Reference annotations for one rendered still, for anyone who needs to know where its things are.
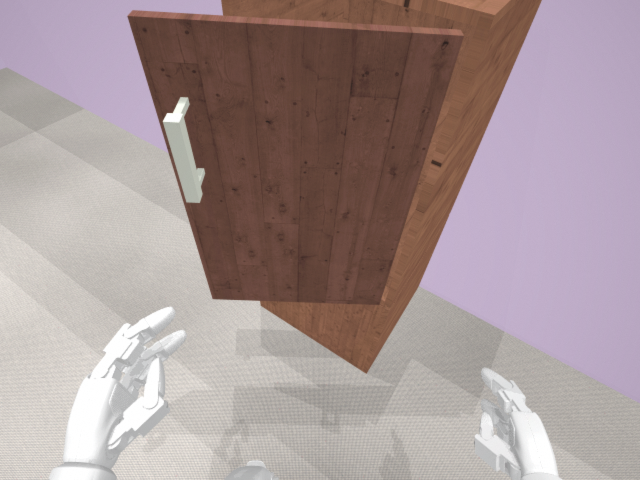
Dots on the left robot hand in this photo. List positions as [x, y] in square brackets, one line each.
[94, 434]

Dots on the left robot shin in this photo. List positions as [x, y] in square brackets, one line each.
[256, 463]

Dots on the right robot hand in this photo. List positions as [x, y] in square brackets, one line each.
[522, 445]

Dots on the cupboard door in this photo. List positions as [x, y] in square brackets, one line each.
[312, 135]

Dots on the handle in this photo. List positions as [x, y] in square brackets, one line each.
[191, 178]

